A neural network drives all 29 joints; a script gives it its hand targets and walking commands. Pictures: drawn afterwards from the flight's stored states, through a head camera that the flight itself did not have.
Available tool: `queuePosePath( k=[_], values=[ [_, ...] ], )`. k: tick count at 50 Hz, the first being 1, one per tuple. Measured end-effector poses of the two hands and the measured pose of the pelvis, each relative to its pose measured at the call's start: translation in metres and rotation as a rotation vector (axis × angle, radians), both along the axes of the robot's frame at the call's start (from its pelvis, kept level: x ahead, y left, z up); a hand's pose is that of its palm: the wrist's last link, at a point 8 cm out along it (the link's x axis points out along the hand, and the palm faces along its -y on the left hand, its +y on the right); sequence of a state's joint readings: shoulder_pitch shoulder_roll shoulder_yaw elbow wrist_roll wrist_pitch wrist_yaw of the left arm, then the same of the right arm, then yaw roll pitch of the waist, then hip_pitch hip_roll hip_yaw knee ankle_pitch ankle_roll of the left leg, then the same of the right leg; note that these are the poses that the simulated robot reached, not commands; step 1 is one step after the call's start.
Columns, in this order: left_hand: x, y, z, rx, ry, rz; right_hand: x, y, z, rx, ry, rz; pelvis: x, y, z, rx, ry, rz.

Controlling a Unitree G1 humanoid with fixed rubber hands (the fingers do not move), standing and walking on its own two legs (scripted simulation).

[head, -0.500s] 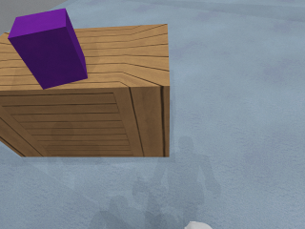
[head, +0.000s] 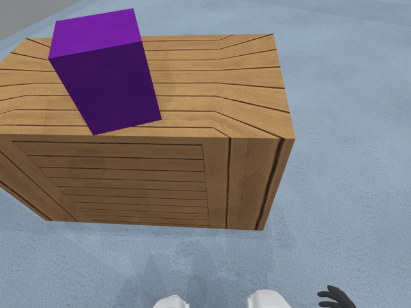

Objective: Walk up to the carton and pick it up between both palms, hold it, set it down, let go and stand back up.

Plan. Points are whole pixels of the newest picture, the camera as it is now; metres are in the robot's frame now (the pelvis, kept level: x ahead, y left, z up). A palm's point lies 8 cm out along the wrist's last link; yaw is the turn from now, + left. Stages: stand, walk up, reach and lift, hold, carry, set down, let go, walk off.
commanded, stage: walk up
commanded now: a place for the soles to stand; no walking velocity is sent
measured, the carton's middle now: (112, 73) +0.71 +0.30 +0.06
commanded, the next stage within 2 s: none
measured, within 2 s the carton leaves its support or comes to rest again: neither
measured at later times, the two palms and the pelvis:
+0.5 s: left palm out of the picture +0.12 +0.43 -0.11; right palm (258, 244) +0.27 -0.09 -0.11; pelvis +0.13 +0.15 +0.00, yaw +1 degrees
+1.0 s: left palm out of the picture +0.22 +0.59 -0.10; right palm (197, 237) +0.29 +0.05 -0.11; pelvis +0.15 +0.32 +0.00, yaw +1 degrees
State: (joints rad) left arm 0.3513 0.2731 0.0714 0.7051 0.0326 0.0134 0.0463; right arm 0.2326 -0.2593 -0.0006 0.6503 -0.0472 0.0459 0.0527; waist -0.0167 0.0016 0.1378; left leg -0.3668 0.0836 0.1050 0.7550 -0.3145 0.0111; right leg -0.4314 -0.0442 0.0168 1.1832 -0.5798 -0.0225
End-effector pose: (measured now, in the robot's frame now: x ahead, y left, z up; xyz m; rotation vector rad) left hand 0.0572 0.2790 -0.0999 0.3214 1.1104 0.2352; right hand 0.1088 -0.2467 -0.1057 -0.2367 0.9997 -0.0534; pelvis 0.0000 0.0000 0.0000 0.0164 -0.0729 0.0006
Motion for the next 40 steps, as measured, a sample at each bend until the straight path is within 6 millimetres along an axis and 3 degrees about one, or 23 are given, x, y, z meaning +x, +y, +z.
queuePosePath(
  k=[3,6,9,13,17,21,26,30,35,37,40],
  values=[
    [0.035,-0.001,0.015,-0.008,-0.056,-0.038,0.001,0.008,-0.002,0.009,0.032,-0.040,0.017,0.010,0.007,0.001,0.020,-0.009],
    [0.063,-0.001,0.019,0.003,-0.129,-0.072,0.007,0.013,-0.015,0.014,0.065,-0.046,0.035,0.018,0.001,0.007,0.039,-0.007],
    [0.070,0.007,0.021,0.015,-0.127,-0.040,0.017,0.024,-0.026,0.020,0.134,-0.032,0.051,0.032,0.001,-0.012,0.039,0.014],
    [0.068,0.026,0.027,0.019,-0.073,0.002,0.043,0.048,-0.022,0.035,0.162,0.001,0.072,0.055,0.010,-0.023,0.040,0.026],
    [0.059,0.055,0.027,0.017,0.003,0.029,0.077,0.079,-0.014,0.039,0.146,0.029,0.090,0.082,0.015,-0.022,0.044,0.024],
    [0.055,0.097,0.016,0.013,0.080,0.059,0.120,0.119,-0.008,0.043,0.089,0.057,0.110,0.115,0.011,-0.029,0.039,0.020],
    [0.074,0.161,-0.010,0.008,0.128,0.092,0.168,0.168,-0.003,0.019,-0.011,0.083,0.134,0.160,-0.005,-0.027,0.015,0.017],
    [0.115,0.186,-0.006,0.015,0.078,0.049,0.180,0.192,0.009,0.002,-0.039,0.043,0.140,0.181,0.001,-0.030,0.013,0.003],
    [0.166,0.192,0.007,0.003,-0.048,-0.032,0.185,0.206,0.011,-0.004,-0.055,-0.003,0.148,0.203,0.004,-0.024,0.026,-0.019],
    [0.177,0.194,0.007,0.008,-0.095,-0.065,0.188,0.209,0.003,0.002,-0.061,-0.015,0.151,0.212,-0.003,-0.014,0.034,-0.026],
    [0.179,0.206,0.010,0.008,-0.100,-0.065,0.187,0.220,-0.005,-0.007,-0.017,-0.025,0.152,0.233,-0.002,-0.025,0.022,-0.012]
  ],
)
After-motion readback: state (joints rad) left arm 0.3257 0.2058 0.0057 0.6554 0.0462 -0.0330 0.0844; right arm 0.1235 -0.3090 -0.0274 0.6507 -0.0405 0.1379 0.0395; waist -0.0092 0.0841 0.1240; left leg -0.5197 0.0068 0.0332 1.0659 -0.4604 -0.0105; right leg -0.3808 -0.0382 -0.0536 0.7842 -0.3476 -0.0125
